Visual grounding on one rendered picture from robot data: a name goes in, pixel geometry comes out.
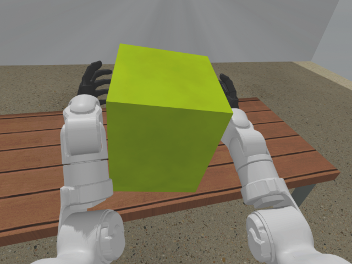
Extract left robot upper arm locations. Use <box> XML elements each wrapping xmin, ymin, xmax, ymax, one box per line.
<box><xmin>31</xmin><ymin>209</ymin><xmax>125</xmax><ymax>264</ymax></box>

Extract table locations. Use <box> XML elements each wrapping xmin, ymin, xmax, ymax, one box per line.
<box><xmin>0</xmin><ymin>97</ymin><xmax>340</xmax><ymax>247</ymax></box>

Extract left robot forearm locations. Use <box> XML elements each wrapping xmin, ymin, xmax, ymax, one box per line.
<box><xmin>57</xmin><ymin>94</ymin><xmax>113</xmax><ymax>243</ymax></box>

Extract carton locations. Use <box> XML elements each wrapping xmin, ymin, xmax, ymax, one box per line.
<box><xmin>106</xmin><ymin>43</ymin><xmax>233</xmax><ymax>193</ymax></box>

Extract right robot upper arm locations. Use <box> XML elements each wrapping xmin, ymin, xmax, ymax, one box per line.
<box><xmin>246</xmin><ymin>205</ymin><xmax>351</xmax><ymax>264</ymax></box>

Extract right robot forearm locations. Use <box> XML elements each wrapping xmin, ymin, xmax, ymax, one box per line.
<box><xmin>221</xmin><ymin>108</ymin><xmax>314</xmax><ymax>245</ymax></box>

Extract right robot hand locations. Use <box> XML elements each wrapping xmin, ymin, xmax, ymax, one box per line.
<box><xmin>218</xmin><ymin>73</ymin><xmax>239</xmax><ymax>109</ymax></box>

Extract left robot hand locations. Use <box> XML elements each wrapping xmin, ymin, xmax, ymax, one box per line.
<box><xmin>77</xmin><ymin>60</ymin><xmax>112</xmax><ymax>105</ymax></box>

